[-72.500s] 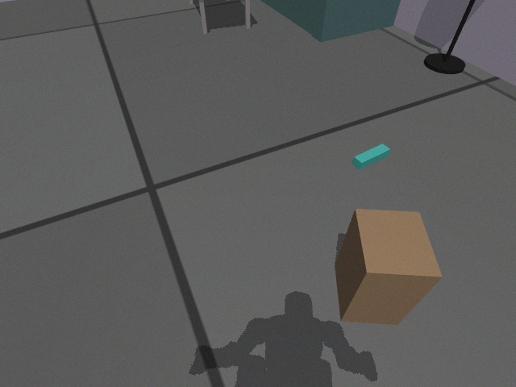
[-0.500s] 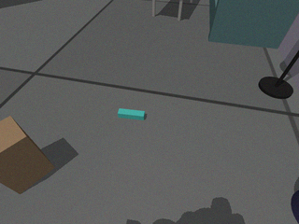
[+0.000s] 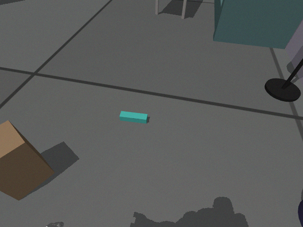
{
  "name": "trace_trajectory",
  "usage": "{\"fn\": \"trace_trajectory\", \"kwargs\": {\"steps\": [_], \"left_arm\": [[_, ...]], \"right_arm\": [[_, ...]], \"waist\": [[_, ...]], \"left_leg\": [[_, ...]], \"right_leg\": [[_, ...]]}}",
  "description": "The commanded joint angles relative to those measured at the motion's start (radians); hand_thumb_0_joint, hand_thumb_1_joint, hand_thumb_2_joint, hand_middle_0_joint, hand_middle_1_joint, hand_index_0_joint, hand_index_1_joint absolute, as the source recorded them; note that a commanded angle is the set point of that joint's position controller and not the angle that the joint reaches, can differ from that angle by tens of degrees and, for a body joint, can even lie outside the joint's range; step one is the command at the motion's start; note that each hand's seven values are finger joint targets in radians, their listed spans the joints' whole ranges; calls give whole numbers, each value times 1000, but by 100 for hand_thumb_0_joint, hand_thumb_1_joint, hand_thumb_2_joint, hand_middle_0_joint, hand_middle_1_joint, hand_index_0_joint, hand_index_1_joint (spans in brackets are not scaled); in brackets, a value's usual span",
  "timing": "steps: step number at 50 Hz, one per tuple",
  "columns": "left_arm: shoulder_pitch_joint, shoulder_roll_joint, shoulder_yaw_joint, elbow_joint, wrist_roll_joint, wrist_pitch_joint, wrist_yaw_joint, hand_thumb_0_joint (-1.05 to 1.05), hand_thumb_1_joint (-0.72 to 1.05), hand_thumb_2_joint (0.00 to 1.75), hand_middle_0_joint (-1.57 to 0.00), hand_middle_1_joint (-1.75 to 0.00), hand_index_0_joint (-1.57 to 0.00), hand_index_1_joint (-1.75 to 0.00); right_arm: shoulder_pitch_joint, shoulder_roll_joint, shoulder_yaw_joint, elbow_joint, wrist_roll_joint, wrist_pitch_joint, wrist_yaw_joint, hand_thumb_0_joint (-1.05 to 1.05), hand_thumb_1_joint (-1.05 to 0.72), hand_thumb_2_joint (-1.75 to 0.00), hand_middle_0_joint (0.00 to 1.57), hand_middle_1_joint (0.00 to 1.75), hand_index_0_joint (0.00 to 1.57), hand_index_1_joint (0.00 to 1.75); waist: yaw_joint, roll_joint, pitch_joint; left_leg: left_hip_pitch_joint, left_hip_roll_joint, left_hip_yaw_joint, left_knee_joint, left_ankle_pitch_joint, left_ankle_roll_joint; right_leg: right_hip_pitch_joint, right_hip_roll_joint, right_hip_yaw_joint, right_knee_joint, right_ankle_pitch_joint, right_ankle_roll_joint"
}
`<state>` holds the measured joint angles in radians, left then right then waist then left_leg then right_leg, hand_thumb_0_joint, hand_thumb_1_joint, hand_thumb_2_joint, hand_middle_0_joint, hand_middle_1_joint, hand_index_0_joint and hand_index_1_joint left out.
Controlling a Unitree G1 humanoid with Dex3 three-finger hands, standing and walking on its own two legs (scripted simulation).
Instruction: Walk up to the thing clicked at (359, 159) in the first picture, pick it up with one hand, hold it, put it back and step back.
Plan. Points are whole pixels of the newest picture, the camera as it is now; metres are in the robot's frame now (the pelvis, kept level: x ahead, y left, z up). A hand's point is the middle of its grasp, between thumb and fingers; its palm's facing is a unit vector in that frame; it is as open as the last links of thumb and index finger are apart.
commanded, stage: step back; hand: left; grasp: from above
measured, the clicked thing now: (133, 117) +1.04 +0.22 -0.74
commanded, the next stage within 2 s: stand in 0.20 s
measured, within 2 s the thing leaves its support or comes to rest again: neither
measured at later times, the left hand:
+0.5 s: hand out of the picture +0.09 +0.25 -0.14, palm faces -0.02 -0.94 -0.34, open 7.4 cm
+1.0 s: hand out of the picture +0.03 +0.25 -0.14, palm faces -0.03 -0.94 -0.35, open 7.4 cm
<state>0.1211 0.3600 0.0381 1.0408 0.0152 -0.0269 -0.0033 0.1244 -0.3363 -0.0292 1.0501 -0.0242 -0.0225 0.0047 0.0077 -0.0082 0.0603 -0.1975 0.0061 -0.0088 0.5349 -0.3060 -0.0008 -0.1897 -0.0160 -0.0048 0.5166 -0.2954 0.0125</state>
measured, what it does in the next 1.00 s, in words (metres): stands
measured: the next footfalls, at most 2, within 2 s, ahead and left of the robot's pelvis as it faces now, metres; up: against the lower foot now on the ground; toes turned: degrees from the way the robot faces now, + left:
none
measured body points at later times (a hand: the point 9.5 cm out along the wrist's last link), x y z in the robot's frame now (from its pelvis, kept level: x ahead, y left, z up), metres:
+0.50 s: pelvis -0.01 +0.00 +0.01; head +0.00 +0.00 +0.46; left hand +0.09 +0.29 -0.12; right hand +0.10 -0.30 -0.12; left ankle -0.01 +0.12 -0.73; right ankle -0.01 -0.13 -0.73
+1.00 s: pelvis -0.03 -0.01 +0.01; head -0.02 -0.02 +0.46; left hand +0.03 +0.29 -0.12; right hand +0.03 -0.31 -0.13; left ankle -0.01 +0.12 -0.73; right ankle -0.01 -0.13 -0.73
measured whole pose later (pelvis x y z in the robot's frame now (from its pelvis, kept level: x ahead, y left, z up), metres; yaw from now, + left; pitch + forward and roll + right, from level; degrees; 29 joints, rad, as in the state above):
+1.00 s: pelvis -0.03 -0.01 +0.01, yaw +0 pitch -2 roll +0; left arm 0.14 0.35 0.00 1.16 0.02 -0.02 -0.01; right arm 0.13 -0.35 0.00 1.15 -0.02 -0.01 0.02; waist 0.00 0.01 0.05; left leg -0.13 0.01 -0.02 0.33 -0.16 -0.02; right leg -0.14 -0.01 -0.01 0.33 -0.16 0.00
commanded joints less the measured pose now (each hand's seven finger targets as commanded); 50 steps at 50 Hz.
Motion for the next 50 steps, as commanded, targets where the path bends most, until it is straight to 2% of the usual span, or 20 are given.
{"fn": "trace_trajectory", "kwargs": {"steps": [1,6,8,9,10,11,14,16,20,22,26,29,32,37,39,42,43,46,49,50], "left_arm": [[-43,216,42,-61,-4,-19,21,0,90,90,-20,-30,-20,-30],[-72,211,39,-50,-3,-16,21,0,90,90,-20,-30,-20,-30],[-77,216,37,-45,-1,-14,21,0,90,90,-20,-30,-20,-30],[-80,221,39,-45,-1,-15,21,0,90,90,-20,-30,-20,-30],[-91,180,18,-25,-15,-10,18,0,90,90,-20,-30,-20,-30],[-96,180,18,-28,-17,-8,18,0,90,90,-20,-30,-20,-30],[-95,197,14,-14,-13,-8,22,0,90,90,-20,-30,-20,-30],[-99,192,12,-8,-13,-7,22,0,90,90,-20,-30,-20,-30],[-114,197,9,9,-10,-4,18,0,90,90,-20,-30,-20,-30],[-108,200,7,18,-9,-9,16,0,90,90,-20,-30,-20,-30],[-114,196,3,30,-5,-9,12,0,90,90,-20,-30,-20,-30],[-104,201,1,39,-5,-13,10,0,90,90,-20,-30,-20,-30],[-90,202,2,43,-5,-15,10,0,90,90,-20,-30,-20,-30],[-79,201,-1,48,-5,-11,6,0,90,90,-20,-30,-20,-30],[-66,203,2,48,-4,-8,5,0,90,90,-20,-30,-20,-30],[-60,209,2,48,-2,-7,2,0,90,90,-20,-30,-20,-30],[-61,207,3,44,-2,-10,2,0,90,90,-20,-30,-20,-30],[-53,210,1,44,-3,-12,3,0,90,90,-20,-30,-20,-30],[-56,213,1,40,-6,-14,3,0,90,90,-20,-30,-20,-30],[-45,208,-1,40,-9,-15,3,0,90,90,-20,-30,-20,-30]], "right_arm": [[-49,-224,-56,-57,8,-14,-19,0,-90,-90,20,30,20,30],[-72,-216,-53,-46,9,-12,-20,0,-90,-90,20,30,20,30],[-93,-213,-52,-51,7,-10,-18,0,-90,-90,20,30,20,30],[-89,-208,-50,-48,7,-9,-18,0,-90,-90,20,30,20,30],[-85,-220,-38,-39,17,-13,-18,0,-90,-90,20,30,20,30],[-84,-230,-39,-35,16,-17,-18,0,-90,-90,20,30,20,30],[-85,-225,-35,-23,19,-18,-19,0,-90,-90,20,30,20,30],[-90,-216,-30,-18,20,-16,-18,0,-90,-90,20,30,20,30],[-118,-214,-24,-9,20,-11,-16,0,-90,-90,20,30,20,30],[-123,-210,-23,-4,20,-11,-11,0,-90,-90,20,30,20,30],[-120,-217,-19,11,17,-10,-10,0,-90,-90,20,30,20,30],[-110,-212,-18,20,17,-11,-6,0,-90,-90,20,30,20,30],[-108,-217,-19,24,16,-11,-5,0,-90,-90,20,30,20,30],[-88,-218,-17,32,13,-9,-2,0,-90,-90,20,30,20,30],[-77,-226,-18,34,10,-7,-1,0,-90,-90,20,30,20,30],[-67,-220,-16,31,10,-7,0,0,-90,-90,20,30,20,30],[-72,-231,-18,29,11,-9,-1,0,-90,-90,20,30,20,30],[-63,-224,-16,30,11,-9,-1,0,-90,-90,20,30,20,30],[-42,-222,-12,35,10,-11,-2,0,-90,-90,20,30,20,30],[-42,-224,-10,38,12,-13,-1,0,-90,-90,20,30,20,30]], "waist": [[1,35,-127],[2,29,-129],[4,16,-105],[2,1,-119],[-6,4,-120],[-3,16,-129],[-9,15,-157],[-9,14,-165],[-5,22,-117],[-5,9,-131],[-9,22,-81],[-10,4,-82],[-6,14,-90],[-10,11,-41],[-5,30,-19],[-6,11,-28],[-7,22,-56],[-6,0,-52],[-15,5,-74],[-8,9,-74]], "left_leg": [[12,107,-69,-64,368,52],[18,116,-72,-82,385,49],[0,108,-67,-91,334,48],[18,108,-60,-91,348,44],[67,127,-101,-136,478,41],[79,133,-100,-142,546,37],[134,129,-83,-144,614,28],[157,132,-78,-164,596,26],[124,120,-77,-225,403,17],[150,122,-75,-229,380,18],[96,120,-83,-271,241,12],[108,119,-84,-277,213,10],[110,120,-84,-273,212,13],[75,114,-92,-293,91,12],[12,114,-106,-315,-1,13],[19,115,-111,-311,-8,16],[32,121,-108,-300,45,20],[37,111,-102,-285,69,18],[57,119,-101,-275,139,19],[56,118,-103,-275,158,17]], "right_leg": [[85,-91,67,-24,356,-69],[100,-89,66,-24,359,-65],[99,-88,71,-44,341,-58],[102,-97,80,-47,352,-62],[98,-103,83,-69,438,-46],[121,-99,75,-75,453,-36],[148,-103,65,-100,510,-32],[160,-106,63,-121,494,-28],[147,-107,72,-188,356,-23],[142,-114,76,-206,353,-24],[124,-111,85,-240,238,-21],[102,-113,87,-254,202,-22],[104,-117,90,-259,215,-23],[45,-107,97,-279,73,-26],[50,-100,95,-274,28,-24],[30,-102,102,-268,-1,-31],[57,-107,102,-257,67,-34],[44,-110,109,-266,54,-32],[64,-113,108,-252,135,-33],[72,-113,104,-251,154,-31]]}}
